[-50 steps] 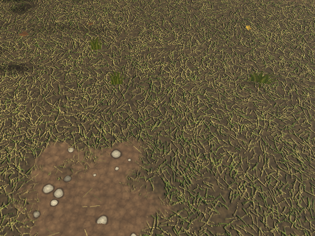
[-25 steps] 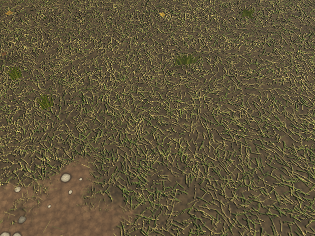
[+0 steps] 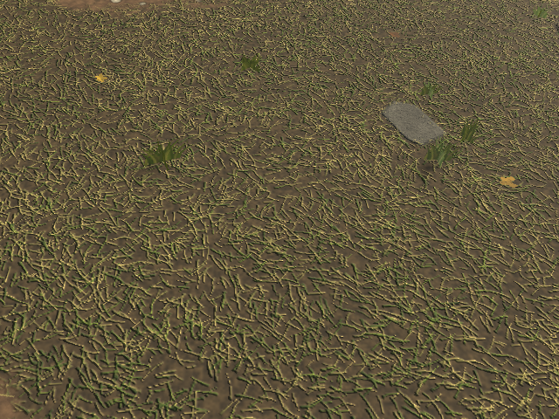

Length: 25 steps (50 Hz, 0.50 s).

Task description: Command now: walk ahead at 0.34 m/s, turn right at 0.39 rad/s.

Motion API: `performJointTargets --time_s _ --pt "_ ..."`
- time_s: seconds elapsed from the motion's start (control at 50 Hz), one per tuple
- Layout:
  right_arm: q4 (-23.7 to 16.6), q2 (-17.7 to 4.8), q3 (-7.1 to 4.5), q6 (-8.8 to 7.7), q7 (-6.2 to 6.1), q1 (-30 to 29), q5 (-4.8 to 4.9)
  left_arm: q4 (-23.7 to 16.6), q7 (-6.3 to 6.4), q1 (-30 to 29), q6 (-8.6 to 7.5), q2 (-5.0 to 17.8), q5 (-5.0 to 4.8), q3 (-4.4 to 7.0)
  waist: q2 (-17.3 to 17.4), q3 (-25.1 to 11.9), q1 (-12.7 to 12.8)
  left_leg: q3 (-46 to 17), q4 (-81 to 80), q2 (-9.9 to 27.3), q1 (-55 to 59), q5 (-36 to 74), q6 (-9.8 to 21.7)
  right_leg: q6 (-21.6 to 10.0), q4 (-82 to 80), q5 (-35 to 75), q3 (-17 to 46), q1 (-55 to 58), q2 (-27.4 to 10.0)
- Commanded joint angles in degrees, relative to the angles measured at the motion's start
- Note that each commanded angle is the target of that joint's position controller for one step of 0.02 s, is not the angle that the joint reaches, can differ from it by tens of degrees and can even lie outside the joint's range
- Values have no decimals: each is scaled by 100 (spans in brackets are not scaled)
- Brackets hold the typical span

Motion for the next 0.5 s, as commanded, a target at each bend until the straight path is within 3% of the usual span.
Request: performJointTargets --time_s 0.02,0.12,0.18,0.2,0.24,0.26,0.28,0.3,0.32,0.34,0.36,0.38,0.4,0.44,0.5 --pt "-280 -757 -130 -150 -7 57 -25 -502 -61 -480 -227 205 -29 35 977 487 -114 -1373 -1471 1341 608 -731 942 126 121 629 29 -1376 -337" --pt "-158 -1053 -164 -126 61 191 89 -644 -152 -1064 -371 -28 -15 -111 1099 574 -294 -618 -1518 1248 259 266 937 173 -1733 1035 -602 -357 -550" --pt "-33 -1211 -182 -91 136 456 195 -692 -223 -1182 -417 61 -84 -100 1136 642 -350 -662 -1372 1433 184 345 959 25 -2458 713 -763 325 -473" --pt "3 -1232 -175 -63 158 489 230 -701 -234 -1112 -439 129 -109 -72 1149 661 -261 -789 -1292 1528 195 379 957 -71 -2708 622 -769 563 -429" --pt "36 -1207 -131 -13 175 387 248 -479 -203 -326 -469 351 -117 73 1042 390 288 -714 -605 1437 -7 1388 784 -295 -3368 908 -886 1866 -199" --pt "42 -977 -49 -37 185 399 215 -291 -138 439 -471 626 -86 220 797 -121 685 -361 495 1083 -342 1980 571 -455 -3437 1006 -706 3059 -320" --pt "-197 -466 145 -85 206 329 27 -217 -36 1496 -437 1089 64 329 -234 -1195 1095 2 2607 640 -1488 520 236 -838 -3374 903 811 4756 -1746" --pt "-355 -166 220 -202 156 650 166 -185 -63 1666 -438 1418 186 349 -1706 -1647 840 -254 4245 -129 -3064 -1787 13 -1572 -4327 -323 3286 5320 -2823" --pt "-275 -853 34 -227 144 408 311 -144 -107 1531 -496 897 143 221 -909 -1122 958 -780 4981 122 -3479 -1524 35 -1520 -4543 -864 3162 4797 -2681" --pt "-349 -957 -16 -214 168 145 334 -112 -115 1172 -516 606 76 116 -768 -501 791 -683 5011 355 -3692 -986 110 -1327 -4570 -739 2237 4258 -2480" --pt "-307 -857 -3 -171 162 39 264 -117 -127 802 -532 402 64 43 -467 -190 609 -588 4817 564 -3512 -484 95 -1188 -4713 -339 1604 3703 -2172" --pt "-300 -798 -19 -121 164 -8 197 -98 -135 514 -553 274 82 12 -476 90 455 -569 4566 678 -3361 -122 57 -1119 -4902 110 1107 3261 -1950" --pt "-249 -710 -24 -52 178 78 201 -75 -126 346 -598 182 116 -6 -516 195 313 -576 4484 752 -3088 149 28 -1043 -5070 546 677 2959 -1800" --pt "-191 -475 16 58 189 140 207 60 -104 274 -705 142 128 16 -349 268 182 -568 4434 707 -3006 467 -39 -1047 -5221 1454 119 2775 -1749" --pt "-295 -378 30 115 178 -158 168 275 -50 337 -751 217 152 67 -110 466 166 -700 3884 628 -3350 968 -137 -1071 -5332 2162 -465 2849 -1757"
